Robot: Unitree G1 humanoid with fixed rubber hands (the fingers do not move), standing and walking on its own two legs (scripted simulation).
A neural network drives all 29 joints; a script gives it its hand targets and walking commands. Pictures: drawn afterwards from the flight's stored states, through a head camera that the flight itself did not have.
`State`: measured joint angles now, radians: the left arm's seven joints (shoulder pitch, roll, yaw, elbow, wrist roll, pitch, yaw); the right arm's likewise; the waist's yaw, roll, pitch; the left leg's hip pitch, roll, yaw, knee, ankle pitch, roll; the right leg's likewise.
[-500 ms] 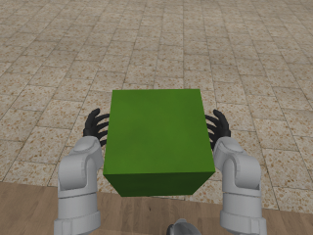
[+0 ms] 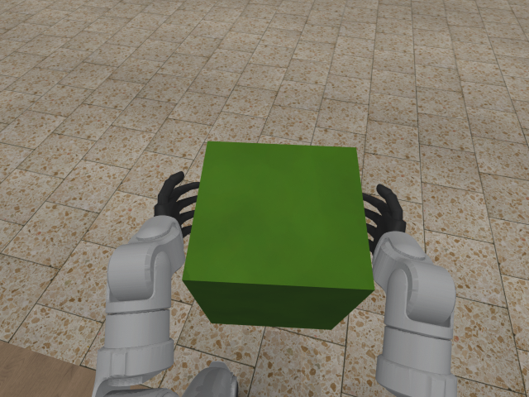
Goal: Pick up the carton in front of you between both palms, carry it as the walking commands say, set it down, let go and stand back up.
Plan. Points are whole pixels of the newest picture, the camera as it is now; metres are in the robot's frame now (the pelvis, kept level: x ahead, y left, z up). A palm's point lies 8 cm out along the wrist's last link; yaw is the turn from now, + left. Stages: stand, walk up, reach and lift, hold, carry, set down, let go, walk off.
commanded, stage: carry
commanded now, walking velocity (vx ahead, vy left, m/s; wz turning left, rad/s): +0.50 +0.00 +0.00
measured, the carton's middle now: (275, 245) +0.35 +0.02 +0.02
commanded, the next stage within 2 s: none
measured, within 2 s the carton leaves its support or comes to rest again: neither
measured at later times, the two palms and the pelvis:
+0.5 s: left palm (221, 106) +0.63 +0.15 +0.07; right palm (372, 118) +0.61 -0.15 +0.08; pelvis +0.30 +0.02 -0.01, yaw -1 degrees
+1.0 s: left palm (235, 44) +0.86 +0.16 +0.09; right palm (359, 52) +0.86 -0.14 +0.08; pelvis +0.62 +0.00 -0.01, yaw +1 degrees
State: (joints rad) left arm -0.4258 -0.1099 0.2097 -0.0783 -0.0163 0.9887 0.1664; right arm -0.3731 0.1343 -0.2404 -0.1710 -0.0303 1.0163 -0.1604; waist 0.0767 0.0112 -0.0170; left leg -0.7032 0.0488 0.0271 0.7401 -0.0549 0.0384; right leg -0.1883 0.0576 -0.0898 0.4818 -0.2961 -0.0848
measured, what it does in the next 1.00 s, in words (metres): walks ahead: left foot, then right foot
